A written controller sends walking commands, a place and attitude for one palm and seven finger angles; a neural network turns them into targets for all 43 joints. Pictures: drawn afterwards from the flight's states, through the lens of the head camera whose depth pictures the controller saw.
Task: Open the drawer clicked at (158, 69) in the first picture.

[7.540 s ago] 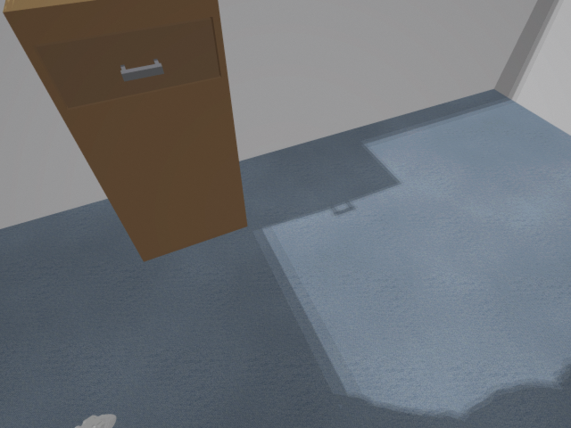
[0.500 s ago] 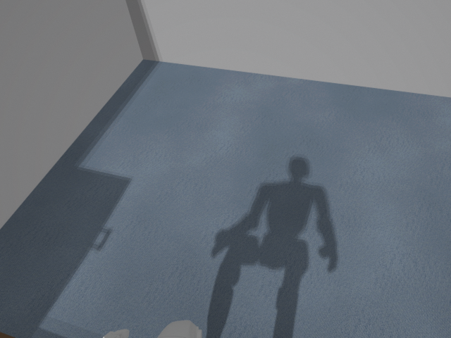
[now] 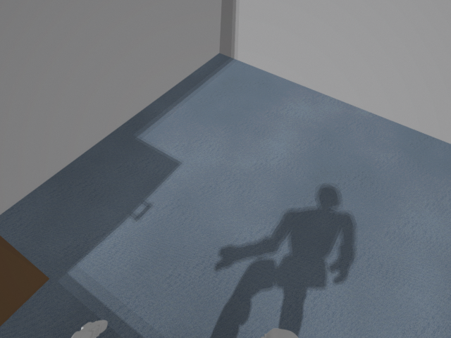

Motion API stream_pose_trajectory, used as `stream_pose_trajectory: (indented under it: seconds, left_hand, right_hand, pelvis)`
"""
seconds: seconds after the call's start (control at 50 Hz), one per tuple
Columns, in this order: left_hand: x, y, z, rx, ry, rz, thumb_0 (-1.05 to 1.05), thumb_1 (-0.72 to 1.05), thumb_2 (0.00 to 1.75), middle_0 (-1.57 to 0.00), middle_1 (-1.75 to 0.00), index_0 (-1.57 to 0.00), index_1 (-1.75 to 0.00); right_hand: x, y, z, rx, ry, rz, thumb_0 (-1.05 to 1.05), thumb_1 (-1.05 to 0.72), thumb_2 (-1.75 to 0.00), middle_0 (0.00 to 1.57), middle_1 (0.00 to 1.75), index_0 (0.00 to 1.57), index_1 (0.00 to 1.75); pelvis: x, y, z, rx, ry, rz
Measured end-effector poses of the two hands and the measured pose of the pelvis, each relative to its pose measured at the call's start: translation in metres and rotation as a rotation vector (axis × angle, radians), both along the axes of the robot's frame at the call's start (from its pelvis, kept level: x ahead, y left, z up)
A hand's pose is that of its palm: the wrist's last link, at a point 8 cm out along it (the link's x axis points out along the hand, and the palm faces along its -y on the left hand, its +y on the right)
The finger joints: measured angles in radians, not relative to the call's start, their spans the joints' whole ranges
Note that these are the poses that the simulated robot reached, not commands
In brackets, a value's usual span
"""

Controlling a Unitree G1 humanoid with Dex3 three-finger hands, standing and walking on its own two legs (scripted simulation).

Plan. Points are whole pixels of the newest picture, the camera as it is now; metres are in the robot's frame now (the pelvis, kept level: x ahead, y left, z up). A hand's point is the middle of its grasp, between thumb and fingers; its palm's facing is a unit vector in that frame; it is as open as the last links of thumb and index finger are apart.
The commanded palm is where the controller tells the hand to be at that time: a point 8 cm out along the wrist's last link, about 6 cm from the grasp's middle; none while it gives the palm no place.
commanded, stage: turn to face it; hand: left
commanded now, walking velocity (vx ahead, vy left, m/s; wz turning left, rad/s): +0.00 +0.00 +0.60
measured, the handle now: out of the picture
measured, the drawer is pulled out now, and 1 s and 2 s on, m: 0.00 0.00 0.00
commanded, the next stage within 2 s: take the last steps up to it in 1.48 s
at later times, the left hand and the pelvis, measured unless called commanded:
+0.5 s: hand out of the picture +0.00 +0.17 -0.16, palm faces +0.32 -0.91 -0.27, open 7.4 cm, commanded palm none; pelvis -0.01 -0.04 +0.00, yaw +20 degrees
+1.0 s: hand out of the picture -0.05 +0.23 -0.16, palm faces +0.59 -0.76 -0.26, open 7.4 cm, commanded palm none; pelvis -0.02 -0.01 +0.00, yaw +37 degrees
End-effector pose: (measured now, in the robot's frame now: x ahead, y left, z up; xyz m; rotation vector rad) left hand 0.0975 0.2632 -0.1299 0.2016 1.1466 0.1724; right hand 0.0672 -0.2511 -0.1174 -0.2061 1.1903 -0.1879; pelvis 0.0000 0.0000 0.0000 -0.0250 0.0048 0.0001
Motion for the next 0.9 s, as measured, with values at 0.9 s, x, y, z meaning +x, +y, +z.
stream_pose_trajectory:
  seconds: [0.9]
  left_hand:
    - [-0.209, 0.003, -0.004, -0.006, 0.052, 0.599, 0.01, 0.91, 0.90, -0.20, -0.30, -0.20, -0.30]
  right_hand:
    - [0.117, 0.086, 0.003, -0.006, -0.033, 0.616, 0.01, -0.90, -0.90, 0.20, 0.30, 0.21, 0.30]
  pelvis:
    - [-0.028, -0.001, -0.001, -0.001, 0.005, 0.580]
